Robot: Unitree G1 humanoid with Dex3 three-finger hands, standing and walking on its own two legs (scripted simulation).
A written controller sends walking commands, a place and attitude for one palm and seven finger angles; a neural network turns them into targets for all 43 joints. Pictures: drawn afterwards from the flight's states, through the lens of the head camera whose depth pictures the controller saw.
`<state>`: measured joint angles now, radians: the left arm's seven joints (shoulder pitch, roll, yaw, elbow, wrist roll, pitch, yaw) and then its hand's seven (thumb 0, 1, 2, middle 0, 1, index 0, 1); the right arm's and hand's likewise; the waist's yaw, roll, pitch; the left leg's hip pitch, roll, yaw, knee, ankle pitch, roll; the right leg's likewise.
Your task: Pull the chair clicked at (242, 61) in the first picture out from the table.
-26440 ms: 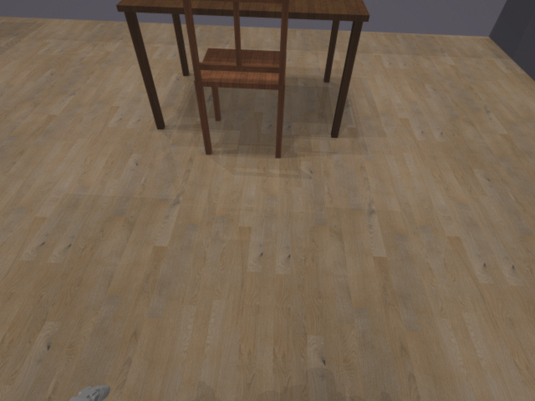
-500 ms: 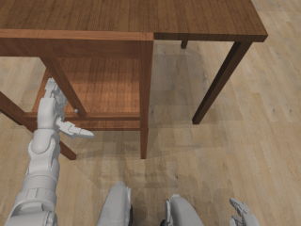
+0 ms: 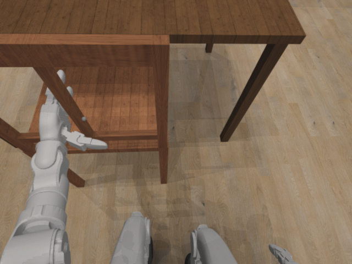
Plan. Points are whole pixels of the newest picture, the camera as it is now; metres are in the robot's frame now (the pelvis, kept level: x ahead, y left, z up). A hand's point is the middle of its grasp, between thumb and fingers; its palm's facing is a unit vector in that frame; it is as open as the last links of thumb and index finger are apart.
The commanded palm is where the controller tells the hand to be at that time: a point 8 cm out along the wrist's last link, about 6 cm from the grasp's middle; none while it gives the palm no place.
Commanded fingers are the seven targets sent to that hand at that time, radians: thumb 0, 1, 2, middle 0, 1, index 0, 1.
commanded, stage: push the fingers through the gap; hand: left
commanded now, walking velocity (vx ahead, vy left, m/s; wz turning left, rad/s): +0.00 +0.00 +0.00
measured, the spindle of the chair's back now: (70, 107) +0.45 +0.25 +0.04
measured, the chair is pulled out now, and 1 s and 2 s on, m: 0.00 0.00 0.04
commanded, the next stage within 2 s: hook a spindle and tug to test in 0.08 s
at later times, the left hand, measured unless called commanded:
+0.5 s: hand (83, 118) +0.42 +0.22 +0.03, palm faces +0.10 -0.99 -0.04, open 15.8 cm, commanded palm +0.40 +0.25 +0.03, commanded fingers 0.00 -0.39 0.35 -0.36 -1.01 -0.36 -1.01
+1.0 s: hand (82, 117) +0.43 +0.22 +0.03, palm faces +0.12 -0.99 -0.04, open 6.6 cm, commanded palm +0.40 +0.25 +0.03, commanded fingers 0.00 0.90 0.90 -0.50 -1.45 -0.50 -1.45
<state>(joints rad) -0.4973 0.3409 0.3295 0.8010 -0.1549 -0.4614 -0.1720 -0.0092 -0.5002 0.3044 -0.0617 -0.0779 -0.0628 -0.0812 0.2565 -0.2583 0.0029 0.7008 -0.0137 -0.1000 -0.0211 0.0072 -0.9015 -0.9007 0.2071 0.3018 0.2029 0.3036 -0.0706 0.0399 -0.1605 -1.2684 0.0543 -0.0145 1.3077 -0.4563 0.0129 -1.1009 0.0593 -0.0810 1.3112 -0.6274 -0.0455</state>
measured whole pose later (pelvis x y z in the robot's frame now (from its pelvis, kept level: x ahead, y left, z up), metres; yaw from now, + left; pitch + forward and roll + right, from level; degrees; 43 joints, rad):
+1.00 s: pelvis +0.01 +0.01 +0.01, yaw +0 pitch +24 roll -4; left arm -0.48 0.33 0.30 0.79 -0.17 -0.44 -0.14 0.00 0.48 0.72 -0.47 -1.42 -0.44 -1.43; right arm 0.25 -0.25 -0.01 0.70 -0.01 -0.08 -0.01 0.01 -0.90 -0.90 0.21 0.30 0.20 0.30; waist -0.07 0.04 -0.17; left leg -1.24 0.04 -0.01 1.29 -0.47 0.02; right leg -1.07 0.05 -0.08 1.28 -0.63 -0.03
